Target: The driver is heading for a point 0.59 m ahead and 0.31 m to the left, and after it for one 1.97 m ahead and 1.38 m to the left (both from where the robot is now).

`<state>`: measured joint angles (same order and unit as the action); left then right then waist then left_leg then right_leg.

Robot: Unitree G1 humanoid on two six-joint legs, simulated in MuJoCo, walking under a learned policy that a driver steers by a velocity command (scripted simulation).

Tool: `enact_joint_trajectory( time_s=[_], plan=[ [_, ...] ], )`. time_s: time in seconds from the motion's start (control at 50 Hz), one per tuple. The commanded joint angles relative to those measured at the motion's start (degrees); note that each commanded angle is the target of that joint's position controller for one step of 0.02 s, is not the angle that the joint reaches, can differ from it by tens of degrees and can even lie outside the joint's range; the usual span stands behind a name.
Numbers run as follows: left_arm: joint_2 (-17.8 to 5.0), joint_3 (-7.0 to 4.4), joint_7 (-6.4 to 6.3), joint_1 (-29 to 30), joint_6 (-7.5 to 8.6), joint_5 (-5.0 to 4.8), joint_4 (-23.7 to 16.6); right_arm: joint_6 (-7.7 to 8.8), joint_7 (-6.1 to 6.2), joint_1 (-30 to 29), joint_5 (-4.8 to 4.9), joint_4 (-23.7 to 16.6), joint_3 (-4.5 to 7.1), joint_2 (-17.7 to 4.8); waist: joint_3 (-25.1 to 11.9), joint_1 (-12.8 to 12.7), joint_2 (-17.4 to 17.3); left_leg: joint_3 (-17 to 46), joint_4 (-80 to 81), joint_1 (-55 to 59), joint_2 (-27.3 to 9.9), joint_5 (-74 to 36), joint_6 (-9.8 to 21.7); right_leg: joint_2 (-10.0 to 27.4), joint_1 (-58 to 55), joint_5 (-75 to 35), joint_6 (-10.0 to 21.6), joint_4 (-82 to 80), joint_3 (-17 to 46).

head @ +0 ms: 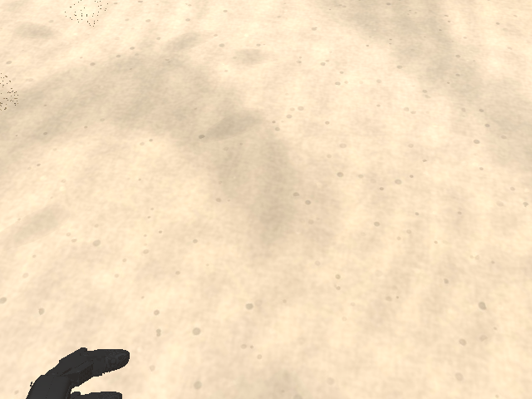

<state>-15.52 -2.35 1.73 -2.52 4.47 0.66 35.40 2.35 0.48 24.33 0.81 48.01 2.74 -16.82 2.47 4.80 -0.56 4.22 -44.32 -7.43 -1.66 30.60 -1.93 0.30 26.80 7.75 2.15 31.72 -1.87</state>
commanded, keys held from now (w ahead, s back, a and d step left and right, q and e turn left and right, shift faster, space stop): q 1.00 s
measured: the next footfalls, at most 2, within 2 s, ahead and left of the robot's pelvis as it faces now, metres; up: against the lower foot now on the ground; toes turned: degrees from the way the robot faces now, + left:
left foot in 0.46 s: +0.15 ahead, +0.14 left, +0.00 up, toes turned +18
right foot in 0.90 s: +0.23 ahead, -0.08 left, +0.00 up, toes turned +33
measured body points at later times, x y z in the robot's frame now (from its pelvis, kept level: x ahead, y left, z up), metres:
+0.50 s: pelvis +0.10 +0.02 +0.00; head +0.14 +0.05 +0.45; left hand +0.16 +0.33 -0.12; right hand +0.35 -0.20 -0.07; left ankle +0.11 +0.13 -0.73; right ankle +0.09 -0.11 -0.71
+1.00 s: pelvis +0.14 -0.01 +0.01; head +0.17 -0.01 +0.46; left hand +0.10 +0.31 -0.08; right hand +0.44 -0.16 -0.07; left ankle +0.07 +0.10 -0.66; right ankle +0.20 -0.10 -0.72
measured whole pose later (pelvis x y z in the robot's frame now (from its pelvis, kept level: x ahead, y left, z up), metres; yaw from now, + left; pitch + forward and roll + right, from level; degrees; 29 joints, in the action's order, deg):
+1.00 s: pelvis +0.14 -0.01 +0.01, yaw +33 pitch +1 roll +0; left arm -16.0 -4.0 -0.5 -8.7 0.3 1.1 43.3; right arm -2.8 1.4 9.6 0.8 33.3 5.2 -20.4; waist 2.2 -0.1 -3.0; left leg 7.5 -59.1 -29.3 5.2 27.1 -1.8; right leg -0.5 15.2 14.6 1.0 28.4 0.1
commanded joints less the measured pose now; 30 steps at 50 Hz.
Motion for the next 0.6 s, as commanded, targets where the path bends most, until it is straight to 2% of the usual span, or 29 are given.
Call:
enact_joint_trajectory(
  time_s=[0.02,0.04,0.06,0.1,0.14,0.18,0.26,0.32,0.4,0.44,0.46,0.48,0.5,0.52,0.54,0.56,0.58,0.6],
  plan=[
    [-9.22,-3.05,-0.88,-16.16,-0.58,0.06,0.51,0.97,0.38,-0.38,1.57,-5.20,1.83,-8.65,-16.28,-9.59,10.11,3.59,-28.16,-29.28,0.69,3.13,0.02,21.84,-37.76,-26.65,12.74,-8.93,22.05],
    [-7.41,-2.42,-0.80,-12.30,-0.49,-0.25,0.81,0.40,0.82,-2.12,1.01,-5.22,1.71,-7.53,-12.58,-7.60,6.75,2.03,-25.78,-28.56,-1.55,-0.22,-0.20,18.82,-31.62,-27.73,11.15,-10.02,16.73],
    [-5.88,-2.01,-0.65,-9.20,-0.38,-0.35,0.99,-0.51,1.13,-2.59,0.29,-5.11,1.94,-7.03,-9.39,-5.94,6.29,1.45,-23.33,-26.33,-2.79,-3.04,-0.65,16.81,-25.52,-27.81,10.19,-11.75,12.46],
    [-5.46,-2.05,-0.66,-5.30,0.37,0.76,1.58,-2.61,1.45,-0.60,0.37,-4.83,2.20,-5.33,-7.35,-3.11,7.81,-0.24,-22.88,-19.51,-2.90,-7.68,-1.42,15.04,-16.13,-26.85,10.26,-15.83,6.90],
    [-5.96,-2.26,-1.15,-2.88,0.81,1.10,2.20,-3.87,1.79,-1.26,0.19,-6.18,2.46,-4.58,-5.50,-2.03,7.75,-0.70,-20.53,-19.67,-2.90,-10.22,-2.30,15.61,-12.95,-25.19,11.52,-18.26,3.78],
    [-6.83,-2.62,-1.96,-2.79,0.49,0.80,3.29,-4.40,1.78,-4.50,-0.26,-8.43,2.42,-4.11,-4.51,-2.49,7.03,-0.54,-16.03,-21.71,-3.92,-13.45,-2.60,16.51,-13.68,-22.25,11.89,-19.38,2.10],
    [-8.61,-3.20,-3.07,-2.55,-1.19,0.29,4.41,-4.68,0.35,-9.87,-0.34,-11.79,2.12,-3.58,-4.15,-4.10,5.37,-2.15,-7.00,-20.87,-4.94,-18.41,-1.97,16.90,-15.70,-15.06,11.80,-19.91,-1.32],
    [-10.44,-3.84,-2.80,-3.27,-2.49,-0.31,5.10,-5.09,-0.64,-13.22,-0.20,-14.24,2.33,-4.38,-3.58,-5.39,4.67,-4.12,-2.03,-20.33,-4.51,-16.80,-0.97,18.07,-18.35,-13.31,11.66,-18.38,-2.15],
    [-12.18,-4.60,-2.19,-4.43,-3.85,-1.81,5.88,-5.74,-1.68,-15.71,-0.01,-17.25,2.85,-5.10,-4.17,-5.86,5.70,-6.88,5.38,-18.85,-2.68,-12.23,1.31,19.67,-23.55,-17.26,9.42,-12.05,-2.53],
    [-11.54,-4.55,-2.17,-4.80,-4.21,-2.76,6.57,-5.63,-1.74,-13.44,-0.06,-17.27,3.47,-5.78,-5.39,-3.97,4.88,-8.55,15.76,-11.59,-0.15,-20.02,3.82,17.33,-22.67,-17.84,5.49,-4.56,-5.57],
    [-9.88,-4.20,-2.02,-8.06,-4.09,-2.15,7.68,-5.41,-0.95,-10.09,-0.36,-16.73,4.85,-9.47,-7.94,-3.24,-0.23,-4.80,20.44,-2.84,-0.60,-34.83,6.29,13.21,-18.75,-14.91,1.52,4.36,-8.74],
    [-6.94,-3.12,-1.86,-6.59,-3.52,0.50,5.15,-5.12,0.40,-6.77,-1.01,-17.55,6.64,-17.01,-10.68,-3.39,-15.03,13.76,18.71,10.31,-13.84,-62.34,13.29,5.86,-1.57,7.42,-3.89,22.52,-12.26],
    [-6.55,-2.66,-2.05,-3.37,-3.42,1.16,3.25,-4.07,-0.01,-6.80,-2.31,-18.69,5.89,-16.44,-15.15,-1.53,-16.89,26.85,20.78,12.16,-22.37,-65.73,24.90,-0.99,9.00,32.81,-6.52,35.51,-2.61],
    [-9.27,-3.53,-1.94,-1.39,-3.82,-0.12,3.73,-2.97,-0.76,-7.18,-1.85,-18.37,5.00,-13.38,-15.25,-0.21,-8.18,21.50,21.61,11.06,-19.93,-62.52,24.12,0.63,10.48,31.62,-6.25,40.59,3.63],
    [-8.69,-3.47,-2.10,-1.17,-4.04,-1.16,3.56,-2.28,-0.64,-9.42,-1.17,-17.81,4.66,-12.26,-12.21,-2.05,-6.51,16.23,21.37,8.75,-16.32,-56.84,20.46,1.74,11.58,26.80,-5.40,39.72,4.61],
    [-8.36,-3.50,-2.61,-1.83,-4.20,-0.89,4.30,-2.23,-0.41,-12.14,-0.31,-17.89,4.45,-11.09,-10.19,-3.47,-3.75,13.66,21.74,6.50,-13.43,-51.47,17.39,2.50,11.95,22.66,-5.22,36.21,5.09],
    [-9.20,-3.78,-3.03,-1.87,-4.40,-0.39,4.36,-2.51,0.01,-14.58,0.21,-18.35,4.06,-10.27,-9.09,-4.57,-4.42,12.35,22.28,3.85,-12.06,-49.52,16.01,2.65,10.44,19.32,-5.45,33.50,5.22],
    [-8.72,-3.69,-2.97,-2.65,-4.48,-0.31,4.73,-2.80,0.32,-15.70,-0.18,-18.82,3.89,-10.38,-9.29,-5.53,-5.52,11.31,22.64,1.11,-10.81,-50.58,15.84,1.50,7.35,17.06,-5.97,32.79,4.51]
  ],
)
Keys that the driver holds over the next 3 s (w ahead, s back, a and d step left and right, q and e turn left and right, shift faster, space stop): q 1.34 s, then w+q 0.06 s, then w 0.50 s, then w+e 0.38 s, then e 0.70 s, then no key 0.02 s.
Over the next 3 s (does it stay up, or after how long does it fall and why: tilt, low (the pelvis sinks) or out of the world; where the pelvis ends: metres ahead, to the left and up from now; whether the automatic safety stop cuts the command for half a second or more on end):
stays up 0.48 0.40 0.01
